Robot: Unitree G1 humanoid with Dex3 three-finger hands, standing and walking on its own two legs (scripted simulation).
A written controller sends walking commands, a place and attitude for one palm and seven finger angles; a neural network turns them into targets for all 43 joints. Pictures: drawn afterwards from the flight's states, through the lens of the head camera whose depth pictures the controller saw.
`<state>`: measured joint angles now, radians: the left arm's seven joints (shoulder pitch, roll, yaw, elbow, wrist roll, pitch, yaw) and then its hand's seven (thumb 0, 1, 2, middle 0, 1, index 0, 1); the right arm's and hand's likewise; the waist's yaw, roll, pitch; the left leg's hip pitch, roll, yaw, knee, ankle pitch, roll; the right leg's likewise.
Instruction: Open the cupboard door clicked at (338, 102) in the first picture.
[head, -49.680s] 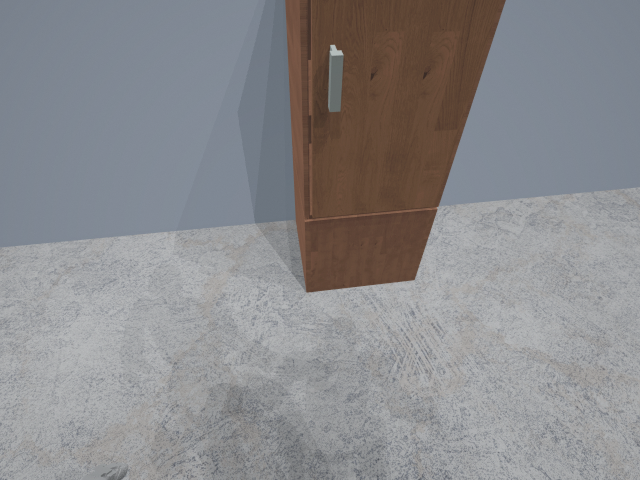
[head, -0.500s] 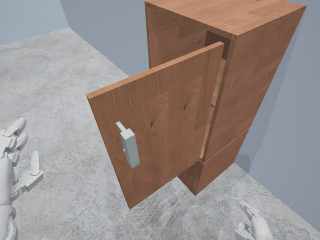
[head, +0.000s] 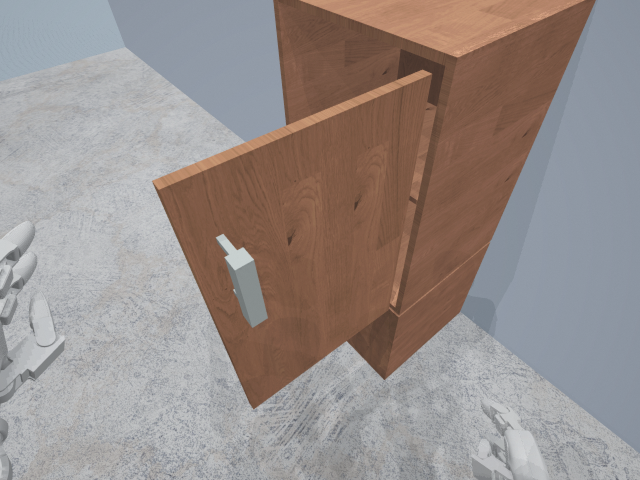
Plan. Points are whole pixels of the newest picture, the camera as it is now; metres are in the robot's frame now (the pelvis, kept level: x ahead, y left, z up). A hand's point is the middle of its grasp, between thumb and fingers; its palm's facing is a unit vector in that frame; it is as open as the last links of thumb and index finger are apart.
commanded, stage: step back with the hand held close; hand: left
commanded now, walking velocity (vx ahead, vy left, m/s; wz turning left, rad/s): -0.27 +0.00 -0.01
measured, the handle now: (240, 280) +0.33 +0.14 +0.09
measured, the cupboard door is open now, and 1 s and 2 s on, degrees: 88 88 88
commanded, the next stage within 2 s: stop stepping back and stand still in 0.94 s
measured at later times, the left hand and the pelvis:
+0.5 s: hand out of the picture +0.12 +0.31 +0.15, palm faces +0.39 -0.77 -0.50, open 7.4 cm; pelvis -0.09 +0.04 -0.01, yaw +1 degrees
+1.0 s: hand out of the picture +0.01 +0.34 +0.17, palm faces +0.44 -0.81 -0.39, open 7.4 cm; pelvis -0.19 +0.07 -0.01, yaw -1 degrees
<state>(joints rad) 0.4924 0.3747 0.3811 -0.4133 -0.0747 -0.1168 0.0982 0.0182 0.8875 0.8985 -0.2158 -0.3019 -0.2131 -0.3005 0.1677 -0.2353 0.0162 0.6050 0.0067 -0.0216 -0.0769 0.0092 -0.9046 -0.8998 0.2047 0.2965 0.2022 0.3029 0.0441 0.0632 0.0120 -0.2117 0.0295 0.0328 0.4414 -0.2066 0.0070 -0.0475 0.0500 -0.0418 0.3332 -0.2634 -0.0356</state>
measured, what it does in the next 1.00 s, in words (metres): walks backwards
